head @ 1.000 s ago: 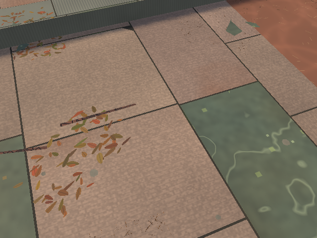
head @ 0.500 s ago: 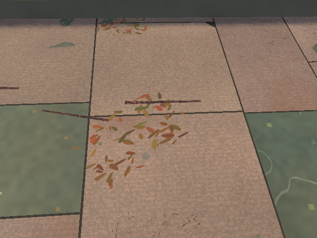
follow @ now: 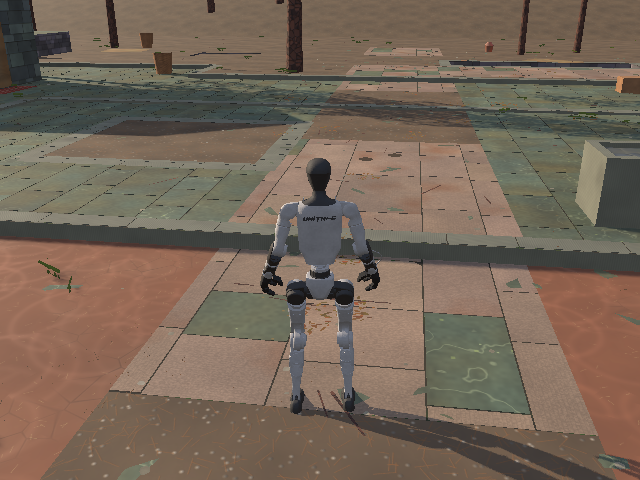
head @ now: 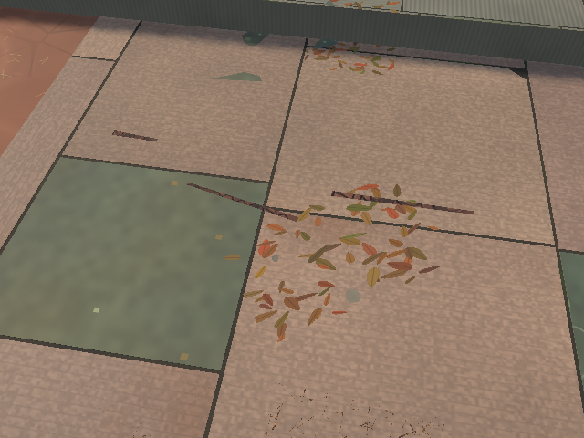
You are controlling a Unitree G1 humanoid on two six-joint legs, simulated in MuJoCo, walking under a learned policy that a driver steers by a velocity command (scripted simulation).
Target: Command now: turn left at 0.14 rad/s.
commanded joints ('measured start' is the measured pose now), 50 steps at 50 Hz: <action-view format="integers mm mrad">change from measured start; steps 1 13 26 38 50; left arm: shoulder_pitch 15 -87 135 260 176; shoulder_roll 80 82 155 177 160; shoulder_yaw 5 12 17 19 10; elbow -61 -62 -20 62 29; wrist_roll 29 -21 7 -17 -13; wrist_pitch -31 -92 -100 -74 -31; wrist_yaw -1 -49 -33 -6 9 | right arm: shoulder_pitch -29 99 66 -227 -30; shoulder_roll -124 -163 -123 -33 -65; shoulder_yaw -22 -38 -29 6 0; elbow -78 -29 -40 -110 -6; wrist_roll -28 13 14 16 0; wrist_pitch -22 -87 -133 -153 -125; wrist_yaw -2 -5 13 56 37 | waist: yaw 16 -68 9 82 -25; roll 195 132 -88 -45 35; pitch -153 3 10 70 -191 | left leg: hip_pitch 82 133 -544 -435 187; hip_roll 252 221 121 64 279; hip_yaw -248 -266 -48 52 -223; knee -126 -320 617 70 -128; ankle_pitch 325 -126 -2 358 688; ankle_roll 195 232 58 13 295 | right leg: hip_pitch -5 -272 224 240 -289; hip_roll -22 -7 -202 -148 -19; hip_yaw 18 -26 375 76 96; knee -32 182 -376 -392 653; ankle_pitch -78 -71 -130 380 -236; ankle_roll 17 -64 -239 -221 23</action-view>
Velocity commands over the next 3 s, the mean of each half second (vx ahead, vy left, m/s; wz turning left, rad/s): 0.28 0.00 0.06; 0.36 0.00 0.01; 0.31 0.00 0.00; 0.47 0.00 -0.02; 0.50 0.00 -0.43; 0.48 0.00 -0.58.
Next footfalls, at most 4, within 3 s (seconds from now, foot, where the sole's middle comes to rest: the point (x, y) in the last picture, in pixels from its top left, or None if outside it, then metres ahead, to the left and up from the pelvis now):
0.40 right None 0.16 -0.13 -0.77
0.88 left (270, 421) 0.50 0.08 -0.77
1.34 right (376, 427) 0.49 -0.15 -0.77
1.80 left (270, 301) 0.81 0.10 -0.77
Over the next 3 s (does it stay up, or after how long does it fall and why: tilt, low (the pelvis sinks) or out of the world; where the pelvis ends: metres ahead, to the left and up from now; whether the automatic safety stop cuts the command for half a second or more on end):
stays up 1.31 -0.10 0.01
